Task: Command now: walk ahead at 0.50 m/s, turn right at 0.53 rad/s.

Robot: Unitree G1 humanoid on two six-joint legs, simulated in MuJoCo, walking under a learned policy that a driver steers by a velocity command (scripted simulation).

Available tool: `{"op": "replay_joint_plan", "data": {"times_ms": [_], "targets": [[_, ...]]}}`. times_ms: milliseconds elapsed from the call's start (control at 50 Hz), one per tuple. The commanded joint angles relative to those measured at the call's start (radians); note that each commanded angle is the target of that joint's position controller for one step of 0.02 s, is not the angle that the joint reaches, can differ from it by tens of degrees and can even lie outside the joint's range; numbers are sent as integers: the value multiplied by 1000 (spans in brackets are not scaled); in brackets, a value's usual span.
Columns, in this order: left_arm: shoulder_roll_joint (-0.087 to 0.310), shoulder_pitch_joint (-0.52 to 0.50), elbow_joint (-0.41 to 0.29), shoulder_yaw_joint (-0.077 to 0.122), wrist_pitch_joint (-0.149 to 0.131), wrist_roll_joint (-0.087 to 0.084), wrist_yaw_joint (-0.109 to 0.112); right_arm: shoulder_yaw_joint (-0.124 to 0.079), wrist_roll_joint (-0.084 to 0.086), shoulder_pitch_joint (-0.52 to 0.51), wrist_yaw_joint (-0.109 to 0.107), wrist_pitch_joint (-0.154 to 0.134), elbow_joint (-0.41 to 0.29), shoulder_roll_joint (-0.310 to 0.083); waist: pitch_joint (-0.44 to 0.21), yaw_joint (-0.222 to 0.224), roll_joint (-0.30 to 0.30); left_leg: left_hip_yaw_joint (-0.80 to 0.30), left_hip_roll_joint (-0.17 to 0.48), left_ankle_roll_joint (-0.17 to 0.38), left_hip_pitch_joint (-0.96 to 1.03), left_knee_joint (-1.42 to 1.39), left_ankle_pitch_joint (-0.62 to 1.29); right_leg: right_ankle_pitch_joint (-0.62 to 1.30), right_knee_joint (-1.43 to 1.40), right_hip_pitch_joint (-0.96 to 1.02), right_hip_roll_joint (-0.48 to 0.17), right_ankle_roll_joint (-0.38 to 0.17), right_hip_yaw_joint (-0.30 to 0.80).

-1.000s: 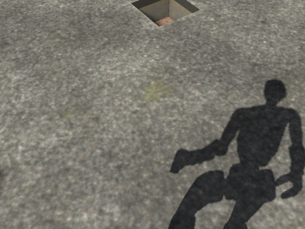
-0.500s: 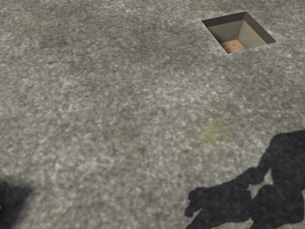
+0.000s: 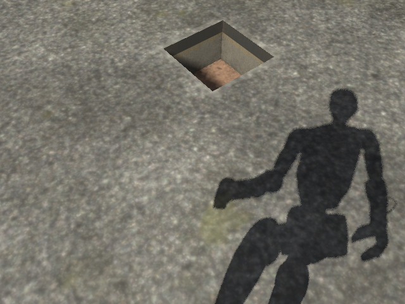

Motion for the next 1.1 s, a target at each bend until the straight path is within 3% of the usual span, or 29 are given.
{"op": "replay_joint_plan", "data": {"times_ms": [20, 40, 60, 80, 140, 240, 320, 380, 420, 440, 460, 480, 500, 520, 540, 560, 600, 660, 700, 800, 840, 880, 900, 920, 940, 960, 1000, 1020, 1100], "targets": [[189, 305, -4, 58, -18, 9, 16, -11, 44, -116, 26, -93, -170, -131, -291, 144, -78, -254, -43, 47, -729, 478, 41, -65, -367, 840, -345, -270, 745], [155, 229, -18, 48, -22, -1, 15, -7, 30, -130, 20, -100, -173, -125, -193, 90, 9, -243, 3, 56, -695, 382, 129, 37, -366, 677, -299, -232, 615], [121, 161, -35, 38, -22, 0, 16, -15, 1, -131, 11, -96, -163, -132, -138, 48, 34, -232, 32, 48, -631, 302, 169, 142, -377, 539, -258, -207, 520], [103, 129, -55, 30, -23, 12, 21, -22, -9, -104, 11, -83, -162, -140, -128, 13, 13, -240, 53, 40, -561, 262, 200, 212, -399, 454, -233, -202, 471], [130, 133, -62, 36, -28, 9, 35, -19, -23, -94, 9, -48, -173, -109, -99, -12, 1, -206, 56, -8, -516, 135, 250, 346, -432, 326, -193, -200, 383], [161, 206, -44, 43, -11, -3, 63, 6, -22, -284, 13, -45, -226, -57, -70, 58, -57, -171, -15, -42, -465, -250, 546, 286, -400, 257, -103, -122, 290], [163, 263, -30, 43, 3, -8, 68, 0, 0, -376, 34, -61, -255, -85, -72, 97, -86, -189, -61, -32, -416, -414, 587, 164, -341, 324, -139, -100, 387], [156, 256, -28, 43, 8, -1, 74, -16, 1, -331, 46, -77, -248, -123, -79, 65, -118, -202, -55, 13, -371, -466, 506, 162, -263, 417, -190, -78, 466], [118, 232, -36, 30, 7, 5, 70, -36, -14, -177, 41, -88, -210, -155, -148, -16, -118, -181, -48, 75, -147, -520, 509, 319, -111, 407, -133, -37, 429], [73, 228, -55, 10, 3, 21, 65, -48, -29, -31, 34, -90, -198, -203, -281, -79, -36, -327, 99, 144, 99, -494, 488, 209, 143, 299, -78, -2, 360], [14, 390, -59, -8, -7, -7, 66, -73, -39, 86, 40, -78, -147, -285, -397, -29, 303, -782, 304, 324, 433, -567, 293, -233, 486, -64, 75, 75, 240], [90, 397, -37, -2, -13, -18, 66, -55, -5, 96, 47, -74, -142, -200, -353, -48, 282, -951, 345, 335, 436, -643, 72, -383, 633, -219, 31, 83, 276], [149, 279, -49, 13, -13, -17, 64, -37, 4, 44, 44, -68, -151, -137, -208, -73, 162, -808, 303, 290, 318, -657, 56, -299, 676, -267, -8, 84, 277], [144, 197, -70, 10, -14, -3, 65, -28, -7, -7, 42, -59, -161, -121, -138, -60, 78, -678, 258, 260, 197, -665, 152, -229, 656, -247, -46, 84, 234], [131, 144, -88, 11, -20, 14, 62, -21, -11, -38, 43, -54, -155, -106, -75, -42, 54, -594, 219, 255, 96, -687, 270, -181, 591, -236, -74, 85, 214], [118, 141, -92, 12, -21, 18, 57, -12, -17, -53, 42, -55, -153, -90, -67, -15, 70, -527, 185, 242, 38, -708, 352, -148, 539, -190, -107, 84, 199], [81, 163, -90, 4, -18, 15, 52, -8, -9, -45, 45, -57, -139, -88, -74, 7, 112, -466, 150, 253, -13, -739, 452, -136, 454, -139, -123, 93, 159], [42, 88, -119, -13, -25, 28, 52, -19, 8, -23, 38, -49, -118, -138, -60, 0, 100, -408, 140, 277, -52, -771, 551, -92, 256, -124, -127, 119, 117], [25, 20, -129, -23, -34, 26, 48, -26, 14, -7, 29, -38, -107, -162, -55, -19, 94, -360, 114, 259, -82, -773, 547, 26, 100, -68, -109, 131, 105], [56, -105, -154, -15, -52, 8, 32, -28, 25, 78, 24, -15, -72, -176, -46, -58, 110, -382, 123, 230, -74, -720, 494, 156, -107, 54, -53, 142, 104], [81, -98, -158, -2, -62, 5, 29, -31, 27, 80, 19, -6, -70, -183, -51, -34, 121, -428, 138, 208, -59, -677, 447, 129, -170, 123, -47, 123, 112], [116, 18, -124, 20, -67, 11, 37, -24, 22, 67, 14, -1, -75, -162, -100, 35, 118, -416, 91, 166, -102, -561, 479, 111, -232, 327, -50, 86, 99], [163, 151, -108, 38, -69, 27, 48, -8, 12, 42, 16, -5, -93, -116, -190, 105, 75, -370, 31, 128, -201, -361, 446, 96, -219, 532, -159, 36, 193], [254, 287, -92, 61, -57, 45, 57, 17, 6, 99, 13, -18, -127, -33, -337, 128, -148, -238, -83, 63, -492, -20, 161, 41, -230, 863, -392, -74, 487], [231, 331, -65, 58, -47, 37, 50, 13, 30, 138, 12, -26, -141, -68, -368, 117, -292, -249, -80, 48, -674, 193, -71, -165, -329, 884, -488, -159, 772], [161, 287, -66, 39, -46, 25, 49, -9, 41, 91, 11, -21, -132, -143, -238, 115, -177, -281, -27, 47, -731, 288, 5, -252, -359, 774, -451, -134, 691], [88, 174, -67, 14, -46, 25, 44, -15, 26, 12, 14, -4, -142, -137, -97, 69, -91, -251, 26, 39, -697, 275, 148, -128, -414, 560, -363, -88, 461], [66, 134, -62, 9, -48, 30, 42, -19, 21, 2, 16, 6, -146, -124, -59, 42, -101, -254, 49, 36, -664, 244, 191, -52, -446, 483, -333, -77, 383], [95, 99, -31, 25, -66, 35, 46, -13, 16, -30, 24, 33, -174, -76, -19, 4, -70, -241, 65, 7, -621, 166, 302, 249, -505, 379, -312, -84, 180]]}}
